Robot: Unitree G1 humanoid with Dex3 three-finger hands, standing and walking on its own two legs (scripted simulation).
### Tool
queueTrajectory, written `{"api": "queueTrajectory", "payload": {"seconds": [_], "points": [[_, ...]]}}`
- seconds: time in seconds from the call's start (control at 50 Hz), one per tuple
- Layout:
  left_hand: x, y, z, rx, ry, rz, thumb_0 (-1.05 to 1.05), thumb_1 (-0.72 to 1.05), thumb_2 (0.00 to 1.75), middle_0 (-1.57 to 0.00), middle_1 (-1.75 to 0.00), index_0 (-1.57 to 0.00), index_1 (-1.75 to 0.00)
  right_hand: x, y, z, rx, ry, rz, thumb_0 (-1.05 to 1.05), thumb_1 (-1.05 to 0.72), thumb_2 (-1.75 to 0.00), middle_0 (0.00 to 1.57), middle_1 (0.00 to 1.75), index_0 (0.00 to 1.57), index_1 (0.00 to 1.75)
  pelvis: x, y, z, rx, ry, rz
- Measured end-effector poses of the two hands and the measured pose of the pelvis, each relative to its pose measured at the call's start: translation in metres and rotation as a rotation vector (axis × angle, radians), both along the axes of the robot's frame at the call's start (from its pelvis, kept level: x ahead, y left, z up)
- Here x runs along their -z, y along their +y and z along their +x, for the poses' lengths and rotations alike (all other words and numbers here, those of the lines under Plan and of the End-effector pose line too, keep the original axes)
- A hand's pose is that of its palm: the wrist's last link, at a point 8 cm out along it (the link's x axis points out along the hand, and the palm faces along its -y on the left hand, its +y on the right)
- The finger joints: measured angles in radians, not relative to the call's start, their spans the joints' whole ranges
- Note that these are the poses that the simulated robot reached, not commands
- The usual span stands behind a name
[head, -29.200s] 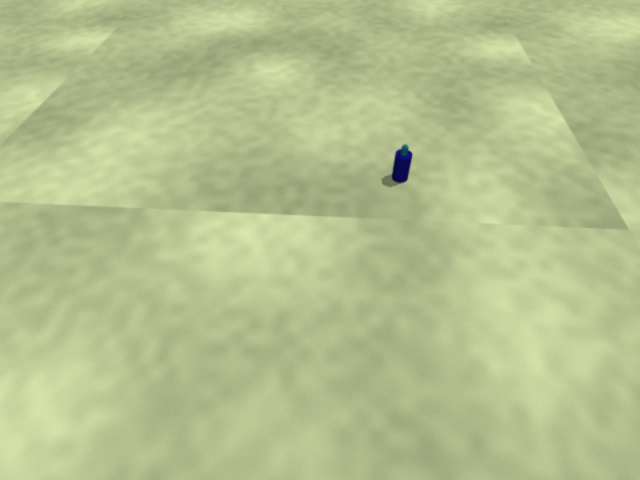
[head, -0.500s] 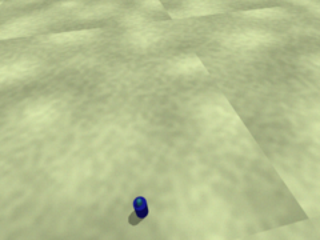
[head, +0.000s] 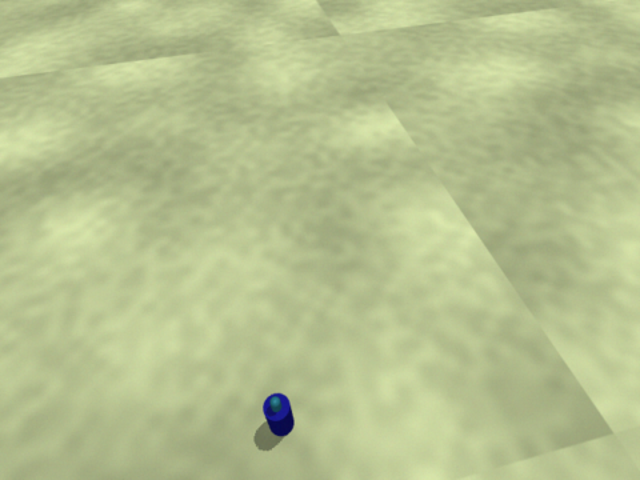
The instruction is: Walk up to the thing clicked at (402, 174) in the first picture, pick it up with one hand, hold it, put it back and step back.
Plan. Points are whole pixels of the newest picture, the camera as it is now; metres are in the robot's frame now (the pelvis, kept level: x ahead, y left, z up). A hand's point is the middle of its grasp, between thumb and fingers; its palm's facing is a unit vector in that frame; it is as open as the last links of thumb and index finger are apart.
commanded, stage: stand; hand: left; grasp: from the side
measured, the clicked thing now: (278, 412) +0.43 +0.18 -0.69
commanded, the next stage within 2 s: step back in 0.88 s
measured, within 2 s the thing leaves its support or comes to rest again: neither
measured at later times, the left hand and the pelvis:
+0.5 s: hand out of the picture +0.09 +0.24 -0.16, palm faces +0.00 -0.94 -0.34, open 7.4 cm; pelvis +0.01 +0.00 +0.00, yaw +0 degrees
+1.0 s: hand out of the picture +0.09 +0.25 -0.16, palm faces +0.01 -0.93 -0.36, open 7.4 cm; pelvis +0.00 +0.00 -0.01, yaw -1 degrees
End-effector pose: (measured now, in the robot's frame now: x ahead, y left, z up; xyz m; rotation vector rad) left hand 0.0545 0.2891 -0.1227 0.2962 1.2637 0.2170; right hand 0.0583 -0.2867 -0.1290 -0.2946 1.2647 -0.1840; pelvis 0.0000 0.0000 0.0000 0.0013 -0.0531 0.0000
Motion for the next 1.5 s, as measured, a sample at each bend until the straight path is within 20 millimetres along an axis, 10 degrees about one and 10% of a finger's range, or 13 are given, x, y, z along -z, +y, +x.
{"api": "queueTrajectory", "payload": {"seconds": [1.0, 1.26, 1.5], "points": [[-0.002, 0.007, 0.03, 0.006, -0.045, 0.021, 0.0, 0.9, 0.9, -0.21, -0.3, -0.21, -0.3, -0.002, -0.02, 0.019, 0.015, -0.025, -0.03, 0.0, -0.9, -0.89, 0.21, 0.3, 0.21, 0.3, 0.005, -0.004, -0.003, 0.014, 0.018, -0.014], [0.025, 0.065, 0.044, 0.075, -0.121, 0.028, 0.0, 0.9, 0.9, -0.21, -0.3, -0.21, -0.3, -0.01, 0.011, -0.053, 0.022, 0.057, -0.136, 0.0, -0.9, -0.89, 0.21, 0.3, 0.21, 0.3, 0.024, 0.046, -0.047, 0.019, 0.025, -0.01], [0.02, 0.066, -0.007, 0.132, -0.06, 0.014, 0.0, 0.9, 0.9, -0.21, -0.3, -0.21, -0.3, -0.008, 0.04, -0.085, 0.061, -0.034, -0.103, 0.0, -0.9, -0.89, 0.21, 0.3, 0.21, 0.3, 0.018, 0.062, -0.085, 0.066, 0.03, -0.019]]}}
